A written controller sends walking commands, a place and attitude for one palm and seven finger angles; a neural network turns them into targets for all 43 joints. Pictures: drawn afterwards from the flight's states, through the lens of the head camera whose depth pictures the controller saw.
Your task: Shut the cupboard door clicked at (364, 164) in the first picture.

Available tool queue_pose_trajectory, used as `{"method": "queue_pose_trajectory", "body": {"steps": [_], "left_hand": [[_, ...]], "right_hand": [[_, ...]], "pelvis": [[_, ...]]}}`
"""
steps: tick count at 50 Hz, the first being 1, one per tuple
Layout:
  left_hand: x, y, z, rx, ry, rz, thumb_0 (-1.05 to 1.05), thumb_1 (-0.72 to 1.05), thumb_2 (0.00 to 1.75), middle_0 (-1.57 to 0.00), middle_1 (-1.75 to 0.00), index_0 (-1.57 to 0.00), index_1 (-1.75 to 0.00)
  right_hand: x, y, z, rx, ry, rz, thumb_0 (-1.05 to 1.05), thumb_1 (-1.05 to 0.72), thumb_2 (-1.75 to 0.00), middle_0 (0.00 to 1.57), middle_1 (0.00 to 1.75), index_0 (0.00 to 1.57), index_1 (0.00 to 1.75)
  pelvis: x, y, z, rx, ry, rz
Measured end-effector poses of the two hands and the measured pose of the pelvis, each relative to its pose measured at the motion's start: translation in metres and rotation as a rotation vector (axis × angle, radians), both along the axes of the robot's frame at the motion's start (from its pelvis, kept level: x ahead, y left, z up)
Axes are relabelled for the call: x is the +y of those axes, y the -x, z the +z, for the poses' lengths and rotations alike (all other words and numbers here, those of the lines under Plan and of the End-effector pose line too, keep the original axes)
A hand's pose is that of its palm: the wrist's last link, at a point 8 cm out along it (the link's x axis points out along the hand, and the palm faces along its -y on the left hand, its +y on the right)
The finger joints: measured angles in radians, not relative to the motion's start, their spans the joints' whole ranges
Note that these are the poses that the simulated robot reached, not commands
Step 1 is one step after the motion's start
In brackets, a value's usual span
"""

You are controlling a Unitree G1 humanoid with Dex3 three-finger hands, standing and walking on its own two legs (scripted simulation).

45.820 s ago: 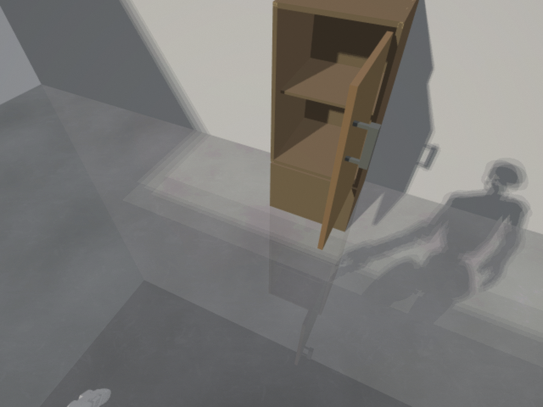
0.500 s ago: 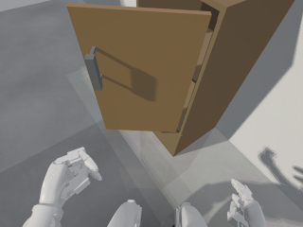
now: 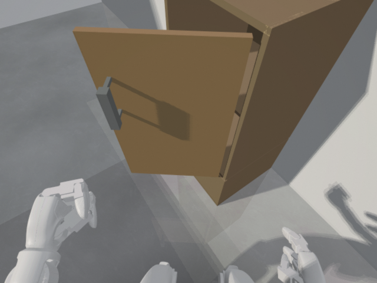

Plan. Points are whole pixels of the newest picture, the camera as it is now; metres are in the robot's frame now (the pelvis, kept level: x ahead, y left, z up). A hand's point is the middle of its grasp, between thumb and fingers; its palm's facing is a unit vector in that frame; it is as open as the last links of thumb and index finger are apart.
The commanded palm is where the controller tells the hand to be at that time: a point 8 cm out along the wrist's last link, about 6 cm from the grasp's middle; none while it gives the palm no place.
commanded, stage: raise the hand and make a fist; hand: left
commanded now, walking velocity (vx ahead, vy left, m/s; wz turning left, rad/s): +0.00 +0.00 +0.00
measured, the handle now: (112, 103) +0.50 +0.24 +0.06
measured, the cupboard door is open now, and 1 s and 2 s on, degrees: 52 52 52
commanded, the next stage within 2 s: bring the fist close to the handle in 0.34 s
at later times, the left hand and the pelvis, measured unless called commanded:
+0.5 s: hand (107, 228) +0.21 +0.17 +0.05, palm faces +0.00 -1.00 -0.04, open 3.1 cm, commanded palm +0.21 +0.23 +0.06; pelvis -0.01 -0.01 +0.00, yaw +0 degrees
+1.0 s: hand (102, 173) +0.31 +0.20 +0.07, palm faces +0.03 -1.00 -0.04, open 3.1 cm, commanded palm +0.29 +0.25 +0.06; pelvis -0.01 +0.01 +0.00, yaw -1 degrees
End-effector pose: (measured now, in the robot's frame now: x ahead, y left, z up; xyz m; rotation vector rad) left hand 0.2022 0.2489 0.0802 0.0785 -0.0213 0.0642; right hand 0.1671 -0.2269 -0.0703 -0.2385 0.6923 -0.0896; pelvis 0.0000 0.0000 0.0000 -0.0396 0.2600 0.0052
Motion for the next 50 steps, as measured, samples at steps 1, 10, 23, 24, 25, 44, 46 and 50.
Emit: {"method": "queue_pose_trajectory", "body": {"steps": [1, 10, 23, 24, 25, 44, 46, 50], "left_hand": [[-0.002, -0.001, -0.002, 0.007, 0.005, -0.004, 0.02, 0.9, 0.9, -1.29, -1.49, -1.29, -1.5], [-0.028, 0.002, -0.025, 0.118, 0.042, -0.067, 0.02, 0.9, 0.9, -1.3, -1.5, -1.29, -1.5], [-0.031, 0.012, -0.024, 0.105, 0.038, -0.065, 0.02, 0.9, 0.9, -1.3, -1.5, -1.3, -1.5], [-0.03, 0.013, -0.025, 0.106, 0.039, -0.065, 0.02, 0.9, 0.9, -1.3, -1.5, -1.3, -1.5], [-0.029, 0.013, -0.024, 0.097, 0.037, -0.061, 0.02, 0.9, 0.9, -1.3, -1.5, -1.3, -1.5], [-0.004, -0.065, -0.016, 0.014, 0.061, -0.046, 0.02, 0.9, 0.9, -1.3, -1.5, -1.3, -1.5], [0.001, -0.072, -0.011, -0.017, 0.057, -0.028, 0.02, 0.9, 0.9, -1.3, -1.5, -1.3, -1.5], [0.004, -0.082, -0.011, -0.017, 0.039, -0.036, 0.02, 0.9, 0.9, -1.3, -1.5, -1.3, -1.5]], "right_hand": [[-0.003, 0.002, -0.002, 0.007, -0.001, -0.005, 0.02, -0.9, -0.9, 0.21, 0.3, 0.21, 0.3], [-0.028, 0.017, -0.001, 0.022, 0.023, -0.058, 0.02, -0.9, -0.9, 0.21, 0.3, 0.21, 0.3], [-0.026, 0.012, 0.0, -0.012, 0.002, -0.043, 0.02, -0.9, -0.9, 0.21, 0.3, 0.21, 0.3], [-0.025, 0.012, 0.001, -0.016, 0.003, -0.042, 0.02, -0.9, -0.9, 0.21, 0.3, 0.21, 0.3], [-0.024, 0.012, 0.002, -0.019, 0.007, -0.039, 0.02, -0.9, -0.9, 0.21, 0.3, 0.21, 0.3], [-0.011, 0.039, -0.003, 0.06, 0.028, -0.069, 0.02, -0.9, -0.9, 0.21, 0.3, 0.21, 0.3], [-0.011, 0.043, -0.004, 0.077, 0.031, -0.071, 0.02, -0.9, -0.9, 0.21, 0.3, 0.21, 0.3], [-0.011, 0.049, -0.007, 0.112, 0.031, -0.075, 0.02, -0.9, -0.9, 0.21, 0.3, 0.21, 0.3]], "pelvis": [[-0.001, 0.0, 0.0, 0.0, -0.002, 0.0], [-0.012, 0.002, 0.001, -0.005, -0.021, -0.012], [-0.015, 0.009, 0.0, -0.016, -0.025, -0.01], [-0.015, 0.01, 0.0, -0.017, -0.024, -0.01], [-0.014, 0.01, 0.0, -0.017, -0.023, -0.01], [0.003, 0.015, 0.003, -0.011, -0.009, -0.017], [0.005, 0.014, 0.004, -0.009, -0.009, -0.019], [0.007, 0.014, 0.004, -0.006, -0.008, -0.02]]}}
